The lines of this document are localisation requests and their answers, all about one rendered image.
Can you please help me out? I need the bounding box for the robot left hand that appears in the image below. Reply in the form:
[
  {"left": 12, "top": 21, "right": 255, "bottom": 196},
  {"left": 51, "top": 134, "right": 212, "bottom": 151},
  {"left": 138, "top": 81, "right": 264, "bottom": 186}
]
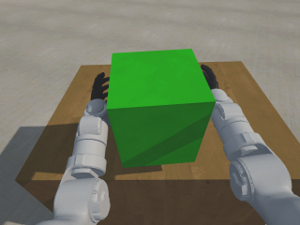
[{"left": 90, "top": 72, "right": 110, "bottom": 102}]

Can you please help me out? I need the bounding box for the pedestal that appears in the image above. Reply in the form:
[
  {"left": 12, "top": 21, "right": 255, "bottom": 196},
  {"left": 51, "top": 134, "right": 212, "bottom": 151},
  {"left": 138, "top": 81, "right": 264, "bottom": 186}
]
[{"left": 15, "top": 61, "right": 300, "bottom": 225}]

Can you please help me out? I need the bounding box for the robot right forearm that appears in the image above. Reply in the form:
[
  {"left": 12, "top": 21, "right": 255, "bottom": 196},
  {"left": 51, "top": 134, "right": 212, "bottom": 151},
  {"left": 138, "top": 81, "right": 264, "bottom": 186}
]
[{"left": 210, "top": 88, "right": 293, "bottom": 188}]

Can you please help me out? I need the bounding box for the robot left forearm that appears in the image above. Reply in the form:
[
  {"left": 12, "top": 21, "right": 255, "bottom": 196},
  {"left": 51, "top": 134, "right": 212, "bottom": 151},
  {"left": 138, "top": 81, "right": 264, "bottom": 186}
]
[{"left": 53, "top": 98, "right": 111, "bottom": 215}]

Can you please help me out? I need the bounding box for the robot left upper arm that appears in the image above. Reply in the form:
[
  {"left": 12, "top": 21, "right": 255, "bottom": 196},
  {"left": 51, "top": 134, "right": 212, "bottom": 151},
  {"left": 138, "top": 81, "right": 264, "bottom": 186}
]
[{"left": 35, "top": 177, "right": 111, "bottom": 225}]

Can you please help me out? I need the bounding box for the robot right hand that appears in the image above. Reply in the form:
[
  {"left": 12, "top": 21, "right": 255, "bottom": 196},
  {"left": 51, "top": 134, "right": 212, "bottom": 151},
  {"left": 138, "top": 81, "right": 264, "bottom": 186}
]
[{"left": 201, "top": 64, "right": 219, "bottom": 90}]

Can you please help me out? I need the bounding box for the robot right upper arm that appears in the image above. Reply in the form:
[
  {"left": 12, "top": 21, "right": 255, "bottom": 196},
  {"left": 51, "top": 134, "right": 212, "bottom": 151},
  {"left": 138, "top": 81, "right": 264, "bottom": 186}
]
[{"left": 229, "top": 153, "right": 300, "bottom": 225}]

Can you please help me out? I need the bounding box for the carton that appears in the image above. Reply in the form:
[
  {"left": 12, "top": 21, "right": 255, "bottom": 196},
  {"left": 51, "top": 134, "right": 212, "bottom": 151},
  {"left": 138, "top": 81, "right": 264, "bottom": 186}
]
[{"left": 106, "top": 49, "right": 216, "bottom": 168}]

